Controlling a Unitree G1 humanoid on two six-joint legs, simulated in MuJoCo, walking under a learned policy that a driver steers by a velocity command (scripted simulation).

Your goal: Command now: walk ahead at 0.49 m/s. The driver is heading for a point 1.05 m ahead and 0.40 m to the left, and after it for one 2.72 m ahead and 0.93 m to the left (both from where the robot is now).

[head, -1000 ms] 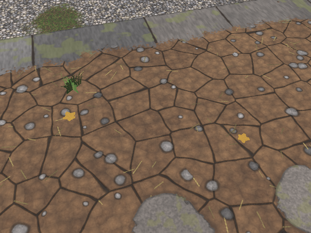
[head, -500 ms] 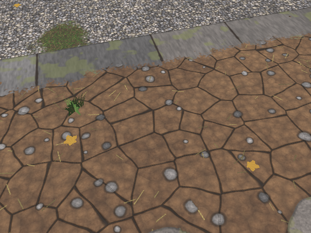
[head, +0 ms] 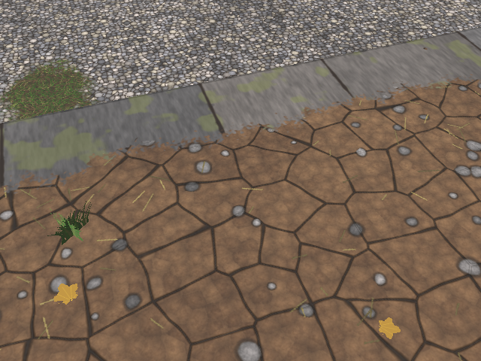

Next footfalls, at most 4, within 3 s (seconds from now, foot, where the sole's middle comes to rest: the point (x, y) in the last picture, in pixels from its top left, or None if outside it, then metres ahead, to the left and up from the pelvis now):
0.30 right None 0.34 -0.17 -0.78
0.86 left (198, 341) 0.58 0.13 -0.78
1.34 right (218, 263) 0.83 0.07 -0.78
1.74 left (174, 336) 0.60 0.19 -0.78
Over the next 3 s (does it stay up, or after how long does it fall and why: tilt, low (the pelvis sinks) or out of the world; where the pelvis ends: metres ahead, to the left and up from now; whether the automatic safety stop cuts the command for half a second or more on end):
stays up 0.85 0.37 0.00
